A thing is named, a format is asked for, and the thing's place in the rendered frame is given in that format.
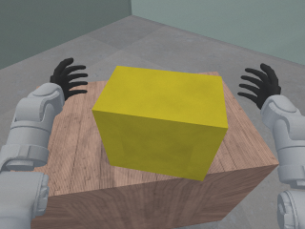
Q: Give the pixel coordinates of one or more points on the right robot hand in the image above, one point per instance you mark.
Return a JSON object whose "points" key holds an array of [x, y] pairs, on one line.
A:
{"points": [[267, 87]]}

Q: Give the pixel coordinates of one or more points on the left robot hand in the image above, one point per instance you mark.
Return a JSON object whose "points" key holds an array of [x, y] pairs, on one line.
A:
{"points": [[61, 76]]}

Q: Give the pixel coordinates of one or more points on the robot left forearm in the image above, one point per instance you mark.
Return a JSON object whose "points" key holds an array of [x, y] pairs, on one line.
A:
{"points": [[30, 130]]}

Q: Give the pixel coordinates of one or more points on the pedestal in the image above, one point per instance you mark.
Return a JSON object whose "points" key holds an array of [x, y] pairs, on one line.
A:
{"points": [[86, 192]]}

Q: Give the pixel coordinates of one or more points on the robot right upper arm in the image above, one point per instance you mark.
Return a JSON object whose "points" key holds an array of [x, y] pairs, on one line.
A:
{"points": [[291, 210]]}

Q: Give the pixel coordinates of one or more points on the robot left upper arm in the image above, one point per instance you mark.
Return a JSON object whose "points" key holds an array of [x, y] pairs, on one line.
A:
{"points": [[23, 196]]}

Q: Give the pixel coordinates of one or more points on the robot right forearm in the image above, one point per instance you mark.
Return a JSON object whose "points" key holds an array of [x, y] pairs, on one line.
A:
{"points": [[287, 125]]}

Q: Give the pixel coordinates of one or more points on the carton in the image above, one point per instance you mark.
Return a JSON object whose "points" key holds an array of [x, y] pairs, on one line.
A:
{"points": [[163, 122]]}

